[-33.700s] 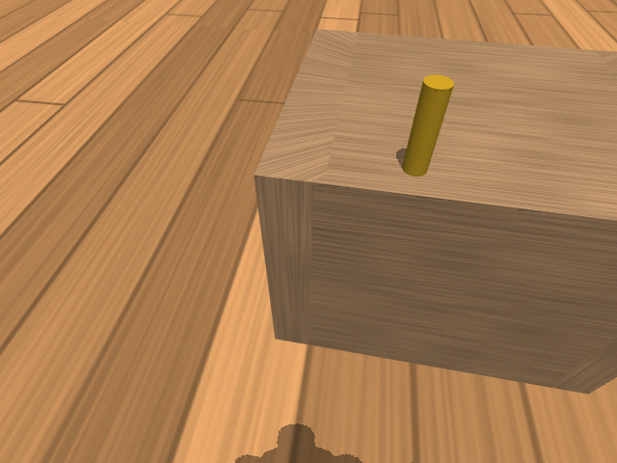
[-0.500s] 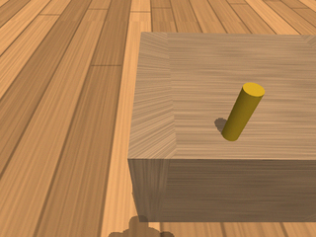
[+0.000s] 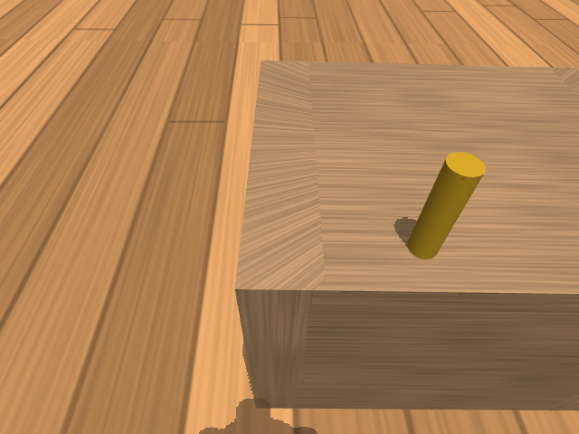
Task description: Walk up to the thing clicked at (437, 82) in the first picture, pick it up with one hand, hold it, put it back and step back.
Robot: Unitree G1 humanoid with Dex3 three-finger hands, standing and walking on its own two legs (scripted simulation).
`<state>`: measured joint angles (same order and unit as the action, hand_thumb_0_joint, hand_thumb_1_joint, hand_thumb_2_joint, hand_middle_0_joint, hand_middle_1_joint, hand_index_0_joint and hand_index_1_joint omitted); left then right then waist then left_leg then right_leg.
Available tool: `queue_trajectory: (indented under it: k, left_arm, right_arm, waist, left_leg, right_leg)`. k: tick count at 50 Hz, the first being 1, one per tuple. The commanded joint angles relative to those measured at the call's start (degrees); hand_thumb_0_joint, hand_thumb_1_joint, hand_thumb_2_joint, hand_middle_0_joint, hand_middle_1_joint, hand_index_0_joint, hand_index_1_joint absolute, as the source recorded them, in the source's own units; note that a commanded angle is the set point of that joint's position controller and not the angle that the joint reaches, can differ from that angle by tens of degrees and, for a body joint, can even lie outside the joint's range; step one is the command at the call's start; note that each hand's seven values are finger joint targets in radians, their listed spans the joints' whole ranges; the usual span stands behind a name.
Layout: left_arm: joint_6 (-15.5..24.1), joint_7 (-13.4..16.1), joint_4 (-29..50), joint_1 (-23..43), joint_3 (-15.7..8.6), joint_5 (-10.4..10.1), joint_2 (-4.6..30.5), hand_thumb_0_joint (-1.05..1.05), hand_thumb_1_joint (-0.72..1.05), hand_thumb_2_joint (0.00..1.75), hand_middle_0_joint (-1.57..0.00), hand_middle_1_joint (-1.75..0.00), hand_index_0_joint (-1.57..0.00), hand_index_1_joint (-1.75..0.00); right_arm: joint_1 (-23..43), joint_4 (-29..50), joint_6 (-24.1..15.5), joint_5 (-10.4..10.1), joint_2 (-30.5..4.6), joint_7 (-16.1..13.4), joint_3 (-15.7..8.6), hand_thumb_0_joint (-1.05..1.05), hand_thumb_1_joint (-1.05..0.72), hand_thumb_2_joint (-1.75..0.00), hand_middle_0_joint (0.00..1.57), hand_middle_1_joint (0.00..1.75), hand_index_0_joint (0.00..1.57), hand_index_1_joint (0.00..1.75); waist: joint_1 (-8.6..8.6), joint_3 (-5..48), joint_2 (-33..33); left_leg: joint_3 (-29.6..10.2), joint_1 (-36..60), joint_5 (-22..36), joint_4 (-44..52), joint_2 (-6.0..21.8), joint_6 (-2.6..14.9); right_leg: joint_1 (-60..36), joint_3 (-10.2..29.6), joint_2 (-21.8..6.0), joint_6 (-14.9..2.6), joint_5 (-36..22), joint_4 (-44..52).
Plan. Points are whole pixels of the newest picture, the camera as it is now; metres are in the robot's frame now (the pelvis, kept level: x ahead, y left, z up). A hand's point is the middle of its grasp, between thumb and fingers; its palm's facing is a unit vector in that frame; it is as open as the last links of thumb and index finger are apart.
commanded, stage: stand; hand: right
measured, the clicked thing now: (441, 211) +0.43 -0.22 +0.07
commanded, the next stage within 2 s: step back in 0.36 s
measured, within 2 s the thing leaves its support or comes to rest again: neither
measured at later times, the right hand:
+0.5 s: hand out of the picture +0.07 -0.27 -0.16, palm faces -0.03 +0.94 -0.35, open 7.4 cm
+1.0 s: hand out of the picture +0.01 -0.27 -0.19, palm faces -0.21 +0.91 -0.37, open 7.4 cm
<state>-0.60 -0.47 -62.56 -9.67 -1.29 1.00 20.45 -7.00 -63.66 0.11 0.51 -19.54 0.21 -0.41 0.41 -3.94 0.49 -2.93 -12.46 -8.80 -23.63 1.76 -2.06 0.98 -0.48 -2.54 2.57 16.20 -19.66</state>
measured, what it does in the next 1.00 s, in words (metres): walks backwards: left foot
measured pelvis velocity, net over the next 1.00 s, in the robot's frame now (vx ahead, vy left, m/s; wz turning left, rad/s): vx -0.12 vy -0.02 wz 0.12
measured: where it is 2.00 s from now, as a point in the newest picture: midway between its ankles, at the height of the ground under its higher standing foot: outside the picture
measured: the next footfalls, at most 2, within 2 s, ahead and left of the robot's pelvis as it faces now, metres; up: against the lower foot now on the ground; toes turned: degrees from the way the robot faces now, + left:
left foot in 1.00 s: -0.10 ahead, +0.11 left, +0.00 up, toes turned +4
right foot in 1.40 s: -0.21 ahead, -0.14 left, +0.00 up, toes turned +1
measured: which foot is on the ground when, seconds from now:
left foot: down 0.00-0.62, up 0.64-0.98, down 1.00-1.00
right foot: down 0.00-1.00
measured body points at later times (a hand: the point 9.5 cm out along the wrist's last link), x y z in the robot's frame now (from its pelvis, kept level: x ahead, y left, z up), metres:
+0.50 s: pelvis -0.03 -0.01 -0.01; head +0.03 +0.00 +0.44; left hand +0.05 +0.31 -0.14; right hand +0.07 -0.31 -0.14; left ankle +0.05 +0.14 -0.74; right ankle -0.06 -0.15 -0.74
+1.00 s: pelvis -0.12 -0.02 -0.02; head -0.03 -0.02 +0.41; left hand -0.06 +0.31 -0.13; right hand +0.02 -0.32 -0.16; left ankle -0.14 +0.10 -0.74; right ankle -0.08 -0.14 -0.74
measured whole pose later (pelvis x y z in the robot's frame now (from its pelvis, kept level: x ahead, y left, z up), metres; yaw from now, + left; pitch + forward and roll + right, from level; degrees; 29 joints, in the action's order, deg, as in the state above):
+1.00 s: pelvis -0.12 -0.02 -0.02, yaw +7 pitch -1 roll +0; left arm -1.4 1.7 -46.2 -7.4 -3.2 0.7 21.3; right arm -5.7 -52.0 3.7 1.0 -23.2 -0.2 -2.4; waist 1.2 -13.4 -1.8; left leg -3.4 -17.8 -23.7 -40.2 -1.5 0.8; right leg 20.6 -4.6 -3.8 -0.1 18.9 -40.5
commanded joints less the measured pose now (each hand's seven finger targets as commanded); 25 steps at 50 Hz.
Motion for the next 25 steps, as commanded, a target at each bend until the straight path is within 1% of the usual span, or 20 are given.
queue_trajectory:
  k: [1,4,5,6,7,10,11,12,13,14,15,17,18,19,20,21,22,23,24,25]
  left_arm:
    - [1.39,0.96,3.24,0.38,-2.54,-0.27,12.02,0.0,0.9,0.9,-0.2,-0.3,-0.2,-0.3]
    - [1.4,1.02,3.38,0.39,-2.48,-0.23,12.04,0.0,0.9,0.9,-0.2,-0.3,-0.2,-0.3]
    - [1.31,1.01,3.24,0.41,-2.38,-0.26,11.92,0.0,0.9,0.9,-0.2,-0.3,-0.2,-0.3]
    - [1.32,1.05,3.31,0.49,-2.48,-0.15,12.11,0.0,0.9,0.9,-0.2,-0.3,-0.2,-0.3]
    - [1.29,1.02,3.27,0.99,-2.34,-0.21,12.04,0.0,0.9,0.9,-0.2,-0.3,-0.2,-0.3]
    - [1.27,0.94,3.16,0.11,-2.24,-0.07,11.74,0.0,0.9,0.9,-0.2,-0.3,-0.2,-0.3]
    - [1.25,0.97,3.25,0.97,-2.38,-0.02,12.05,0.0,0.9,0.9,-0.2,-0.3,-0.2,-0.3]
    - [1.3,1.02,3.25,0.66,-2.42,-0.08,12.13,0.0,0.9,0.9,-0.2,-0.3,-0.2,-0.3]
    - [1.38,1.03,3.31,0.74,-2.33,-0.07,12.08,0.0,0.9,0.9,-0.2,-0.3,-0.2,-0.3]
    - [1.43,0.98,3.29,0.55,-2.24,-0.19,11.9,0.0,0.9,0.9,-0.2,-0.3,-0.2,-0.3]
    - [1.39,0.94,3.32,0.7,-2.29,-0.15,12.0,0.0,0.9,0.9,-0.2,-0.3,-0.2,-0.3]
    - [1.45,0.97,3.25,0.49,-2.33,-0.16,11.94,0.0,0.9,0.9,-0.2,-0.3,-0.2,-0.3]
    - [0.84,1.33,4.59,2.05,-4.16,-1.38,15.09,0.0,0.9,0.9,-0.2,-0.3,-0.2,-0.3]
    - [0.56,1.61,5.5,1.53,-4.27,-1.69,14.2,0.0,0.9,0.9,-0.2,-0.3,-0.2,-0.3]
    - [0.36,1.7,5.77,0.9,-4.29,-1.91,13.34,0.0,0.9,0.9,-0.2,-0.3,-0.2,-0.3]
    - [0.23,1.75,6.21,-0.08,-4.34,-2.02,12.68,0.0,0.9,0.9,-0.2,-0.3,-0.2,-0.3]
    - [-0.05,1.72,7.08,-0.29,-4.39,-1.96,12.33,0.0,0.9,0.9,-0.2,-0.3,-0.2,-0.3]
    - [-0.54,1.65,7.4,-1.16,-4.32,-2.0,11.42,0.0,0.9,0.9,-0.2,-0.3,-0.2,-0.3]
    - [-1.0,1.54,7.94,-1.59,-4.27,-1.86,11.17,0.0,0.9,0.9,-0.2,-0.3,-0.2,-0.3]
    - [-1.4,1.48,8.04,-2.83,-4.44,-1.6,10.66,0.0,0.9,0.9,-0.2,-0.3,-0.2,-0.3]
  right_arm:
    - [2.36,3.46,-1.61,-0.21,-12.48,-0.81,-2.03,0.0,-0.9,-0.9,0.2,0.3,0.2,0.3]
    - [1.98,3.29,-1.54,-0.2,-12.61,-0.92,-2.04,0.0,-0.9,-0.9,0.2,0.3,0.2,0.3]
    - [1.96,3.24,-1.47,-0.3,-12.67,-0.92,-2.01,0.0,-0.9,-0.9,0.2,0.3,0.2,0.3]
    - [2.07,3.37,-1.42,-0.17,-12.59,-0.93,-2.07,0.0,-0.9,-0.9,0.2,0.3,0.2,0.3]
    - [1.99,3.23,-1.37,-0.29,-12.47,-0.83,-1.97,0.0,-0.9,-0.9,0.2,0.3,0.2,0.3]
    - [2.23,3.14,-1.28,-0.17,-13.04,-0.78,-2.17,0.0,-0.9,-0.9,0.2,0.3,0.2,0.3]
    - [2.1,3.2,-1.24,-0.13,-12.68,-0.72,-2.15,0.0,-0.9,-0.9,0.2,0.3,0.2,0.3]
    - [2.27,3.22,-1.17,-0.12,-12.71,-0.73,-2.18,0.0,-0.9,-0.9,0.2,0.3,0.2,0.3]
    - [2.13,3.28,-1.24,-0.09,-12.5,-0.68,-2.19,0.0,-0.9,-0.9,0.2,0.3,0.2,0.3]
    - [2.18,3.21,-1.27,-0.23,-12.84,-0.65,-2.26,0.0,-0.9,-0.9,0.2,0.3,0.2,0.3]
    - [2.31,3.27,-1.27,-0.15,-12.73,-0.68,-2.27,0.0,-0.9,-0.9,0.2,0.3,0.2,0.3]
    - [1.99,3.17,-1.26,-0.18,-12.64,-0.64,-2.27,0.0,-0.9,-0.9,0.2,0.3,0.2,0.3]
    - [4.69,4.91,-0.32,-0.46,-16.15,-0.25,-3.55,0.0,-0.9,-0.9,0.2,0.3,0.2,0.3]
    - [3.31,5.67,-0.04,-0.95,-15.35,-0.3,-3.55,0.0,-0.9,-0.9,0.2,0.3,0.2,0.3]
    - [2.67,5.85,0.11,-1.19,-14.9,-0.28,-3.52,0.0,-0.9,-0.9,0.2,0.3,0.2,0.3]
    - [2.74,6.59,0.28,-1.25,-15.38,-0.26,-3.79,0.0,-0.9,-0.9,0.2,0.3,0.2,0.3]
    - [2.05,7.34,0.58,-1.32,-16.3,-0.25,-4.37,0.0,-0.9,-0.9,0.2,0.3,0.2,0.3]
    - [2.5,8.23,0.93,-1.19,-17.13,-0.25,-4.97,0.0,-0.9,-0.9,0.2,0.3,0.2,0.3]
    - [2.81,9.24,1.34,-1.02,-18.12,-0.34,-5.49,0.0,-0.9,-0.9,0.2,0.3,0.2,0.3]
    - [3.64,10.36,1.61,-0.81,-18.44,-0.51,-5.77,0.0,-0.9,-0.9,0.2,0.3,0.2,0.3]
  waist:
    - [-0.08,4.8,-1.6]
    - [-0.13,4.84,-1.35]
    - [-0.38,4.11,-1.55]
    - [-0.27,4.26,-1.15]
    - [-0.57,3.08,-1.11]
    - [-0.27,2.68,-1.41]
    - [-0.58,2.34,-0.89]
    - [-0.28,3.07,-0.63]
    - [-0.41,2.8,-0.26]
    - [-0.46,2.81,-0.34]
    - [-0.52,2.81,-0.69]
    - [-0.5,2.96,-1.1]
    - [-0.48,-2.95,-2.85]
    - [-0.68,-0.15,-3.05]
    - [-0.51,1.73,-3.47]
    - [-0.41,4.14,-4.61]
    - [-0.87,7.78,-5.77]
    - [-0.62,9.47,-8.05]
    - [-0.77,10.56,-10.17]
    - [-0.35,11.7,-12.77]
  left_leg:
    - [-3.97,6.28,12.37,2.27,4.8,3.38]
    - [-3.77,6.31,12.82,1.9,4.77,3.44]
    - [-3.81,5.79,10.93,2.47,4.62,3.37]
    - [-3.78,5.73,10.58,2.11,4.68,3.35]
    - [-3.84,4.88,9.44,2.92,4.52,3.2]
    - [-4.25,4.7,5.4,3.4,4.62,3.3]
    - [-4.17,3.78,4.89,3.66,4.4,3.2]
    - [-4.21,4.75,6.05,3.12,4.6,3.46]
    - [-4.06,4.48,7.42,3.04,4.47,3.21]
    - [-4.02,4.94,7.23,2.95,4.44,3.31]
    - [-3.87,4.67,5.86,2.98,4.25,3.26]
    - [-4.11,4.55,5.68,3.16,4.35,3.21]
    - [-5.07,-0.03,20.16,-1.56,4.2,5.17]
    - [-4.95,0.34,25.65,-2.78,5.08,6.42]
    - [-5.18,1.12,28.1,-3.08,5.69,7.28]
    - [-6.13,1.82,30.46,-3.41,6.74,8.55]
    - [-7.53,2.44,31.31,-2.98,8.17,10.3]
    - [-9.84,2.43,29.23,-1.75,9.68,11.66]
    - [-11.68,1.62,26.63,-0.49,11.14,13.4]
    - [-13.89,1.54,25.32,-0.06,13.06,14.79]
  right_leg:
    - [4.72,2.35,-4.52,-3.43,-9.62,3.21]
    - [4.79,2.48,-4.56,-3.33,-10.3,3.51]
    - [5.05,2.45,-4.47,-3.42,-9.15,3.7]
    - [4.94,2.36,-4.49,-3.37,-8.95,3.69]
    - [5.75,2.47,-4.46,-3.43,-7.48,3.89]
    - [6.09,2.37,-4.28,-3.54,-5.23,4.21]
    - [6.17,2.52,-4.36,-3.6,-4.59,4.26]
    - [6.01,2.59,-4.47,-3.65,-5.31,4.23]
    - [6.47,2.4,-4.47,-3.49,-5.67,4.37]
    - [6.37,2.65,-4.56,-3.57,-5.85,4.51]
    - [6.56,2.68,-4.47,-3.61,-4.89,4.7]
    - [6.39,2.64,-4.48,-3.67,-4.87,4.51]
    - [9.61,2.04,-3.4,-3.92,-15.42,-2.11]
    - [7.66,0.49,-2.63,-4.23,-18.26,-5.28]
    - [6.88,-0.31,-1.78,-4.39,-18.74,-7.73]
    - [6.36,-0.85,-0.83,-4.63,-18.5,-10.55]
    - [5.5,-1.31,0.62,-4.83,-15.98,-14.51]
    - [6.34,-1.69,2.01,-4.8,-11.65,-17.41]
    - [6.95,-1.54,3.57,-4.59,-4.95,-21.78]
    - [7.92,-1.07,4.47,-4.8,3.83,-25.16]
